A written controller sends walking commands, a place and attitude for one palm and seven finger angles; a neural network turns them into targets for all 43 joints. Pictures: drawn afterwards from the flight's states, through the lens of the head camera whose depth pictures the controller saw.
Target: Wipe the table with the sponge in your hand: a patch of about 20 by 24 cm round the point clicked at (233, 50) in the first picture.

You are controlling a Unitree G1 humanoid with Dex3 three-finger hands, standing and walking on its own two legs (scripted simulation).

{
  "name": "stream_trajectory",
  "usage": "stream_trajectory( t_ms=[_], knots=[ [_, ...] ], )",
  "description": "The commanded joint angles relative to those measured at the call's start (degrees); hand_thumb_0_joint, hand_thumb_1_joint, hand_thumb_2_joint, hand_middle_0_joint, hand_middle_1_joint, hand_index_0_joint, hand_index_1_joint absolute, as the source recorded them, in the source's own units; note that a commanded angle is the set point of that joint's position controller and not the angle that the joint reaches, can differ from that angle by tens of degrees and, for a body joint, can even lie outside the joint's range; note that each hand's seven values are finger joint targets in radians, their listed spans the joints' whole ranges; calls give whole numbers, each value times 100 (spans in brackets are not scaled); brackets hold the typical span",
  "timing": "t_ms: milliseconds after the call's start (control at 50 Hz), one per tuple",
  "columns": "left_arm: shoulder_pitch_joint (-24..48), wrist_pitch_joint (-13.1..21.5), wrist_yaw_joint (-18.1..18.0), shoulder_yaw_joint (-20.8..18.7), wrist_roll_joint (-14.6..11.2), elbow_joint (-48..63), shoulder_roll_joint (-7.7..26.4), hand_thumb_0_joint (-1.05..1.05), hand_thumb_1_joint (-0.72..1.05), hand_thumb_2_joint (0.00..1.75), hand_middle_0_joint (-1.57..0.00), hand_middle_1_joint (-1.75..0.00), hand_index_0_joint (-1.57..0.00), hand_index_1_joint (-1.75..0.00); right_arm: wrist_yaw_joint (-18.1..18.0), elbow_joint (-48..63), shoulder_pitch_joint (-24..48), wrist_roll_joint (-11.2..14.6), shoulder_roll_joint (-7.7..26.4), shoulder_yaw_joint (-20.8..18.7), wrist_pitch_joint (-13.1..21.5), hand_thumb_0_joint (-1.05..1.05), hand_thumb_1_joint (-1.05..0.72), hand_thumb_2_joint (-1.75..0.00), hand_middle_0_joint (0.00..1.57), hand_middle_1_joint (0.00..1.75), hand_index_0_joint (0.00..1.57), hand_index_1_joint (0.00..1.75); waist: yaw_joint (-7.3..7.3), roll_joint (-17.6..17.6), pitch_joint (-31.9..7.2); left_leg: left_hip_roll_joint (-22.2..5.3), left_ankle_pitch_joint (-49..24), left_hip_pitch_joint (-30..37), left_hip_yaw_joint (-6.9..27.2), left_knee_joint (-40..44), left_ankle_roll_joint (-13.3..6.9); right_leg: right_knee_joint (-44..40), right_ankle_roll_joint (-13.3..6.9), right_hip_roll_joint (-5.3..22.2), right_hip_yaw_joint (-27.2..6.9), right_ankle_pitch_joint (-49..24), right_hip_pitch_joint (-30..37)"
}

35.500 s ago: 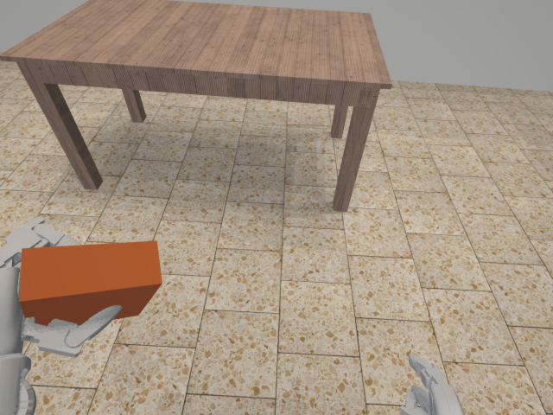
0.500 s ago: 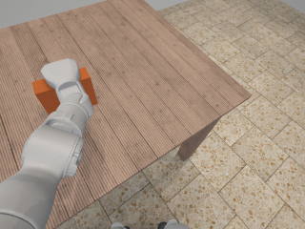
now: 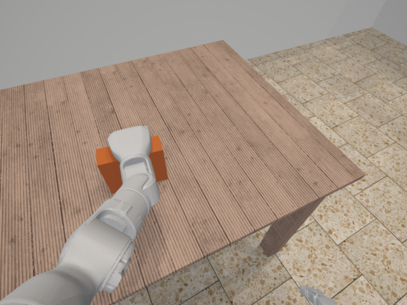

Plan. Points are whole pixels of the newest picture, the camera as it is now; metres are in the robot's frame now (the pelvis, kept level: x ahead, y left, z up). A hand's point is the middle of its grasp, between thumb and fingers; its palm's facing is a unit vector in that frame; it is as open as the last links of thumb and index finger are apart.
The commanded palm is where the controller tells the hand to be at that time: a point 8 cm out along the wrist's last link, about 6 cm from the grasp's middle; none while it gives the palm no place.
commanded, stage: wipe back along the third lane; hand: left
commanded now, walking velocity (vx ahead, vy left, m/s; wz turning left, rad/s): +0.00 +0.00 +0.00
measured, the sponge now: (136, 169) +0.42 +0.18 -0.02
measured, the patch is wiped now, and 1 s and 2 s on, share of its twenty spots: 1.00 1.00 1.00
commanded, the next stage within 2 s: slide back across to the middle lane in 1.98 s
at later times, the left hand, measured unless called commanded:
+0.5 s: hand (139, 177) +0.37 +0.16 +0.02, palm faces -0.06 -0.03 -1.00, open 9.3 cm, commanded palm +0.33 +0.13 +0.05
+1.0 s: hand (150, 192) +0.34 +0.13 +0.02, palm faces -0.04 -0.02 -1.00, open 9.3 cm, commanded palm +0.29 +0.10 +0.05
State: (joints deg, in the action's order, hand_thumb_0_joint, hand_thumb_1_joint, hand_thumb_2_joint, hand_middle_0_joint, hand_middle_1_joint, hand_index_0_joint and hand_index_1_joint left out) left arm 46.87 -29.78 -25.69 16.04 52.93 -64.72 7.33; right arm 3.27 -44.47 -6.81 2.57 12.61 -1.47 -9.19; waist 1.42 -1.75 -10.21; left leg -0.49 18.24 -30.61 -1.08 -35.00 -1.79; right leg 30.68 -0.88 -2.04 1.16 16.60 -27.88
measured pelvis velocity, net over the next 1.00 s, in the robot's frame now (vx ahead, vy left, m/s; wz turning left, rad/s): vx -0.02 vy -0.02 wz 0.03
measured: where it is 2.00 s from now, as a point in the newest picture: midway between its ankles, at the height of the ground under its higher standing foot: outside the picture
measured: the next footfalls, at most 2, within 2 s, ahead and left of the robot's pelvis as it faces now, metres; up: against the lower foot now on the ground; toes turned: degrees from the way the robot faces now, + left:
none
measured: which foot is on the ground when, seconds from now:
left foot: down 0.00-1.00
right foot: down 0.00-1.00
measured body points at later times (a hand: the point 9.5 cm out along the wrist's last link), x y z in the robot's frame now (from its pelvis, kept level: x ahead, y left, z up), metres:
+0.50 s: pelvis -0.01 -0.01 +0.01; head +0.01 -0.02 +0.46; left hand +0.37 +0.16 +0.07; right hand +0.15 -0.24 -0.12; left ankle -0.02 +0.10 -0.73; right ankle -0.03 -0.12 -0.73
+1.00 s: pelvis -0.02 -0.02 +0.01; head -0.02 -0.04 +0.46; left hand +0.34 +0.13 +0.07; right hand +0.18 -0.24 -0.11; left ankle -0.02 +0.10 -0.73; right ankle -0.03 -0.12 -0.73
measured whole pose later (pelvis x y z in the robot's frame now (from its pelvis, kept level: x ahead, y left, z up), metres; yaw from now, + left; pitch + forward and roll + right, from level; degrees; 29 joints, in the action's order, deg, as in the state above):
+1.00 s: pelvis -0.02 -0.02 +0.01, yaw +2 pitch +6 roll +0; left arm 31.7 -34.5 -23.9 26.2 52.3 -49.5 2.2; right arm 3.7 -42.6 -3.1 4.0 12.8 -1.2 -13.6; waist -2.5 -2.6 -8.5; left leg -0.3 15.5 -21.9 0.1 -31.3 -0.2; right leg 30.1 -2.6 -1.9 2.4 16.1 -20.2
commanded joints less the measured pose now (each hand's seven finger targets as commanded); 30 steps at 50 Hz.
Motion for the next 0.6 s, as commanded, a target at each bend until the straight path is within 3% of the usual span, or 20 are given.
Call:
stream_trajectory(
  t_ms=[0,40,160,180,280,320,400,440,540,580],
  knots=[
    [992,-96,231,-19,-64,593,41,0,10,130,-120,-160,-120,-160,-84,606,206,12,784,-208,-16,0,-90,-90,20,30,20,30,58,547,-1630,-20,-2582,1300,-1,192,-3,-67,-217,23,93,-3261,1207],
    [941,-171,270,214,-33,775,-181,0,10,130,-120,-160,-120,-160,-74,659,321,18,759,-198,-84,0,-90,-90,20,30,20,30,77,533,-1517,-9,-2619,1367,-16,208,6,-98,-226,25,110,-3330,1194],
    [675,-290,355,170,-34,1099,-36,0,10,130,-120,-160,-120,-160,-139,740,579,38,755,-161,-205,0,-90,-90,20,30,20,30,-17,544,-1439,51,-2420,1440,1,337,18,-206,-256,49,80,-3189,1383],
    [723,-277,391,255,-63,1217,-167,0,10,130,-120,-160,-120,-160,-141,787,648,53,735,-154,-211,0,-90,-90,20,30,20,30,-16,594,-1464,53,-2439,1437,16,352,9,-202,-266,49,83,-3226,1430],
    [351,-275,456,315,-46,1456,-196,0,10,130,-120,-160,-120,-160,-139,877,763,69,734,-152,-257,0,-90,-90,20,30,20,30,-97,611,-1379,75,-2331,1444,35,407,8,-242,-297,50,76,-3104,1489],
    [366,-290,460,468,-31,1463,-274,0,10,130,-120,-160,-120,-160,-142,877,761,74,735,-133,-258,0,-90,-90,20,30,20,30,-56,567,-1194,83,-2121,1445,37,452,2,-292,-295,41,88,-2836,1379],
    [434,-270,440,396,-77,1524,-168,0,10,130,-120,-160,-120,-160,-178,890,830,107,728,-110,-225,0,-90,-90,20,30,20,30,-85,553,-1062,96,-1756,1407,76,568,4,-392,-298,21,83,-2260,1294],
    [321,-263,436,503,-38,1408,-308,0,10,130,-120,-160,-120,-160,-175,868,821,108,709,-119,-203,0,-90,-90,20,30,20,30,-95,612,-1017,83,-1666,1422,85,587,8,-413,-310,11,108,-2053,1200],
    [208,-193,381,587,-85,1463,-447,0,10,130,-120,-160,-120,-160,-125,895,842,115,702,-141,-145,0,-90,-90,20,30,20,30,-149,570,-1097,95,-1598,1419,91,563,2,-387,-330,-5,92,-1959,1191],
    [164,-183,382,586,-115,1477,-528,0,10,130,-120,-160,-120,-160,-103,908,895,123,688,-154,-138,0,-90,-90,20,30,20,30,-169,743,-1129,80,-1612,1394,121,574,-1,-378,-332,-12,103,-1939,1212]
  ],
)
